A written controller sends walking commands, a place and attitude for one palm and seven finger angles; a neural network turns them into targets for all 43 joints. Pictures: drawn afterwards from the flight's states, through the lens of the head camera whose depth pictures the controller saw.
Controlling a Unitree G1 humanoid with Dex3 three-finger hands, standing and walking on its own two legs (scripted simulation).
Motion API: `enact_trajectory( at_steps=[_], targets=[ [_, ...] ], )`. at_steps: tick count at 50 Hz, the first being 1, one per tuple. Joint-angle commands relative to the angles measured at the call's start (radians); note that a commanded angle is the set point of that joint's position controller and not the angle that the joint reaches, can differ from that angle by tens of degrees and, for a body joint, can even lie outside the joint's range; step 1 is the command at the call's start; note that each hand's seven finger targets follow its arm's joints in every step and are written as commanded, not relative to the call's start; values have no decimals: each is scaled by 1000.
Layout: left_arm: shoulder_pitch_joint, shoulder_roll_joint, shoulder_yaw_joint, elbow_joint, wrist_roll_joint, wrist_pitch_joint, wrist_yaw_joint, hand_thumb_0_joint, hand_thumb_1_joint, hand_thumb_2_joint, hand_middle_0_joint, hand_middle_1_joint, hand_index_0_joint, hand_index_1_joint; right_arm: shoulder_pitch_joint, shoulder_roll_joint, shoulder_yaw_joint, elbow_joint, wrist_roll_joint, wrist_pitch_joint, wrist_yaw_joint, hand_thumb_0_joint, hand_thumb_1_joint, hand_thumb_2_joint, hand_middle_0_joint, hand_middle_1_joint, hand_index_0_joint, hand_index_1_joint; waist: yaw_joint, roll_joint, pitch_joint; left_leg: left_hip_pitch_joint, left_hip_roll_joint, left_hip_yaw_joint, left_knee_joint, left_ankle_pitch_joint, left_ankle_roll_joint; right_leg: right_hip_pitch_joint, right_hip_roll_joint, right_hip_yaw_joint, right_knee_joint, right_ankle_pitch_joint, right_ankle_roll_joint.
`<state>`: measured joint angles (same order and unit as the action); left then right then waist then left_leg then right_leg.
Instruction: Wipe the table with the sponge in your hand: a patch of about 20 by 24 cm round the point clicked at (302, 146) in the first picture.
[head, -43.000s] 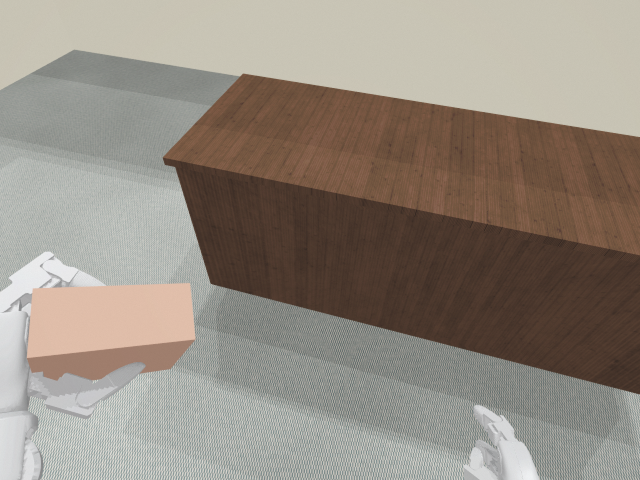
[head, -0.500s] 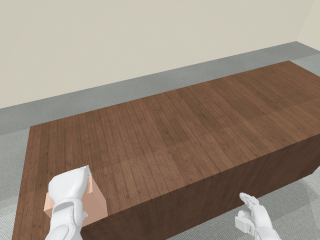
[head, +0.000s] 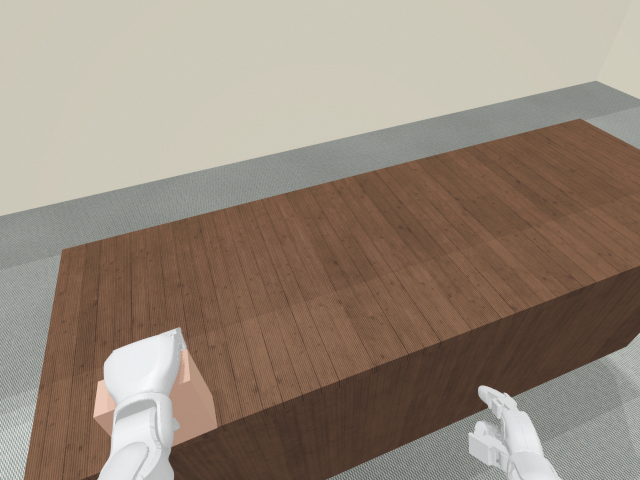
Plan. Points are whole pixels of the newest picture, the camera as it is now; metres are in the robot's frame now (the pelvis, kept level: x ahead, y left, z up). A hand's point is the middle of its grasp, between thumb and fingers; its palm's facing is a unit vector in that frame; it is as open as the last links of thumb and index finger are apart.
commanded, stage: wipe forward along the first lane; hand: left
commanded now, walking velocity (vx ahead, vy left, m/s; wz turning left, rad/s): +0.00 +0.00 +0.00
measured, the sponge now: (166, 413) +0.21 +0.27 -0.07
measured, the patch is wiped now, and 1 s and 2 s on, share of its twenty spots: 0.00 0.25 0.35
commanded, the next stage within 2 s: slide across to the middle lane in 1.56 s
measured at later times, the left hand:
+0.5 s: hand (159, 350) +0.28 +0.29 -0.02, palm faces -0.15 -0.02 -0.99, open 10.0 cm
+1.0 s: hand (154, 323) +0.32 +0.32 -0.02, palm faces -0.16 +0.01 -0.99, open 10.0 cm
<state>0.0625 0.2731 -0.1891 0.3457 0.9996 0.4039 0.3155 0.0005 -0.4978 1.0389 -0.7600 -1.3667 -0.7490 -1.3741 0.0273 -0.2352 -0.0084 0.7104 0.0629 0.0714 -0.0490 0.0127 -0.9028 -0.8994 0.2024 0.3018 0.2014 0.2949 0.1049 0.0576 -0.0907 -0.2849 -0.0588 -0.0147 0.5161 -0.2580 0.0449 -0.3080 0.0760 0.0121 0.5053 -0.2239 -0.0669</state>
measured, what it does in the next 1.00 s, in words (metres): stands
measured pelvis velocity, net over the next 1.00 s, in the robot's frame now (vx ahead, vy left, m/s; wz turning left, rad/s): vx -0.02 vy -0.02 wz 0.00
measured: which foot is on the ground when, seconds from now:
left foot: down 0.00-1.00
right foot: down 0.00-1.00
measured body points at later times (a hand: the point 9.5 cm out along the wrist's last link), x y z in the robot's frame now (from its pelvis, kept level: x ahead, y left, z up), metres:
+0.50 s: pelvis -0.01 -0.02 -0.01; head +0.01 -0.04 +0.44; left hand +0.28 +0.29 +0.03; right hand +0.16 -0.27 -0.13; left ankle +0.01 +0.09 -0.73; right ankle +0.02 -0.08 -0.74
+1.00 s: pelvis -0.02 -0.02 -0.02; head +0.03 -0.04 +0.42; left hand +0.33 +0.32 +0.03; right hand +0.11 -0.29 -0.15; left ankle +0.01 +0.09 -0.73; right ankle +0.02 -0.08 -0.74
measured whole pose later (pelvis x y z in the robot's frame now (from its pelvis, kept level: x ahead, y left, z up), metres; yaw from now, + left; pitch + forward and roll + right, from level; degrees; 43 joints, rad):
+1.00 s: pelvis -0.02 -0.02 -0.02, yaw +0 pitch +13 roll -1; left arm -0.43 0.50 0.02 0.94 1.00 0.16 0.32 0.01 -0.55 1.08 -0.80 -1.33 -0.79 -1.34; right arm 0.21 -0.28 -0.03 0.72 0.09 0.06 -0.06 0.01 -0.90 -0.90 0.20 0.30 0.20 0.29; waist 0.00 0.06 -0.14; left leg -0.65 -0.02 -0.03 0.74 -0.32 0.02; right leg -0.65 0.11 -0.03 0.68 -0.25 -0.09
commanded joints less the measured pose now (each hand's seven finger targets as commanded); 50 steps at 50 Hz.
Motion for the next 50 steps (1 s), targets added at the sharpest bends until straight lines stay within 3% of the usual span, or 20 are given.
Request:
enact_trajectory(
  at_steps=[1,3,6,7,10,12,15,16,19,20,23,29,30,33,35,37,41,42,44,50],
  targets=[
    [-277,151,78,-82,17,-4,28,0,100,1300,-1200,-1600,-1200,-1600,-185,-115,-29,-163,-3,-47,-19,0,-900,-900,200,300,200,300,-22,-81,-103,-18,7,-80,-69,43,-4,47,-46,131,-96,1,-23],
    [-316,195,113,-21,29,-12,27,0,100,1300,-1200,-1600,-1200,-1600,-171,-121,-29,-146,-3,-45,-25,0,-900,-900,200,300,200,300,-27,-114,-101,-41,4,-78,-59,31,-5,36,-46,140,-95,-8,-22],
    [-352,178,95,11,31,-27,22,0,100,1300,-1200,-1600,-1200,-1600,-149,-121,-33,-147,-1,-44,-29,0,-900,-900,200,300,200,300,-36,-83,-129,-50,3,-68,-46,31,-4,31,-48,136,-81,5,-22],
    [-339,175,97,45,29,-28,19,0,100,1300,-1200,-1600,-1200,-1600,-141,-122,-32,-146,0,-43,-29,0,-900,-900,200,300,200,300,-34,-110,-121,-66,2,-70,-41,28,-5,26,-48,131,-79,10,-20],
    [-369,224,139,90,23,-41,17,0,100,1300,-1200,-1600,-1200,-1600,-125,-135,-34,-142,0,-39,-34,0,-900,-900,200,300,200,300,-37,-115,-128,-103,0,-68,-29,16,-5,23,-49,150,-76,14,-19],
    [-405,206,118,125,19,-52,14,0,100,1300,-1200,-1600,-1200,-1600,-105,-132,-35,-144,3,-39,-36,0,-900,-900,200,300,200,300,-52,-128,-131,-123,3,-60,-18,6,-2,12,-55,136,-68,11,-11],
    [-424,263,164,174,23,-71,15,0,100,1300,-1200,-1600,-1200,-1600,-82,-142,-38,-138,2,-36,-40,0,-900,-900,200,300,200,300,-52,-131,-142,-163,-1,-60,-2,-6,-1,9,-54,157,-62,8,-11],
    [-430,240,144,182,17,-80,15,0,100,1300,-1200,-1600,-1200,-1600,-69,-138,-40,-145,5,-38,-40,0,-900,-900,200,300,200,300,-61,-130,-148,-173,1,-51,8,-10,3,11,-58,146,-55,12,-4],
    [-465,280,171,246,16,-102,18,0,100,1300,-1200,-1600,-1200,-1600,-39,-147,-41,-136,7,-40,-42,0,-900,-900,200,300,200,300,-73,-164,-153,-223,3,-49,29,-29,4,0,-62,154,-44,8,2],
    [-465,328,214,255,16,-110,23,0,100,1300,-1200,-1600,-1200,-1600,-35,-151,-45,-131,7,-39,-42,0,-900,-900,200,300,200,300,-64,-136,-159,-238,1,-49,35,-34,4,3,-60,171,-44,-4,0],
    [-487,280,168,307,13,-125,25,0,100,1300,-1200,-1600,-1200,-1600,-9,-148,-46,-133,11,-43,-40,0,-900,-900,200,300,200,300,-82,-144,-153,-264,6,-42,52,-56,7,-33,-65,151,-37,-36,7],
    [-544,349,214,358,2,-159,34,0,100,1300,-1200,-1600,-1200,-1600,40,-160,-53,-126,14,-48,-37,0,-900,-900,200,300,200,300,-96,-167,-203,-336,11,-31,96,-53,11,-4,-73,173,-10,20,18],
    [-560,386,247,371,-1,-163,37,0,100,1300,-1200,-1600,-1200,-1600,49,-164,-56,-118,14,-48,-36,0,-900,-900,200,300,200,300,-96,-179,-206,-351,11,-32,102,-56,12,2,-70,177,-10,17,18],
    [-608,405,238,413,1,-176,33,0,100,1300,-1200,-1600,-1200,-1600,65,-165,-52,-119,17,-51,-37,0,-900,-900,200,300,200,300,-109,-156,-173,-385,13,-26,111,-101,14,-31,-78,184,-23,-76,23],
    [-645,442,262,430,12,-190,34,0,100,1300,-1200,-1600,-1200,-1600,77,-169,-57,-112,17,-53,-35,0,-900,-900,200,300,200,300,-109,-128,-199,-387,15,-25,125,-92,16,-37,-74,184,-12,-73,19],
    [-648,424,241,448,13,-199,33,0,100,1300,-1200,-1600,-1200,-1600,92,-166,-55,-116,17,-56,-33,0,-900,-900,200,300,200,300,-109,-110,-217,-389,19,-22,130,-91,15,-43,-78,173,-4,-68,20],
    [-646,474,288,483,-4,-217,37,0,100,1300,-1200,-1600,-1200,-1600,119,-172,-59,-111,16,-55,-28,0,-900,-900,200,300,200,300,-107,-129,-265,-425,23,-17,153,-67,15,8,-81,187,14,5,24],
    [-644,447,262,495,-1,-217,34,0,100,1300,-1200,-1600,-1200,-1600,118,-170,-57,-114,18,-55,-27,0,-900,-900,200,300,200,300,-115,-129,-242,-428,22,-19,150,-71,15,-14,-80,180,13,1,24],
    [-678,459,260,512,9,-221,36,0,100,1300,-1200,-1600,-1200,-1600,122,-173,-55,-109,20,-55,-23,0,-900,-900,200,300,200,300,-123,-121,-225,-429,25,-21,150,-86,16,-51,-77,172,11,-35,23],
    [-738,459,262,537,20,-238,52,0,100,1300,-1200,-1600,-1200,-1600,145,-176,-60,-102,16,-55,-16,0,-900,-900,200,300,200,300,-132,-122,-252,-432,29,-19,164,-71,20,-79,-68,140,34,-6,22]
  ],
)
